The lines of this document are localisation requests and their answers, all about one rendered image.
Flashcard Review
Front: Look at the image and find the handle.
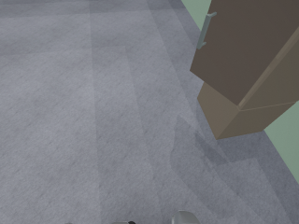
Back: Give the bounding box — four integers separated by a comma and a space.
196, 11, 217, 49

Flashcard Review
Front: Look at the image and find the cupboard door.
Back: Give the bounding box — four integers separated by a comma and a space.
190, 0, 299, 105

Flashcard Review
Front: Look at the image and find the right robot thigh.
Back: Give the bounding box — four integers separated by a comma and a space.
171, 211, 201, 224

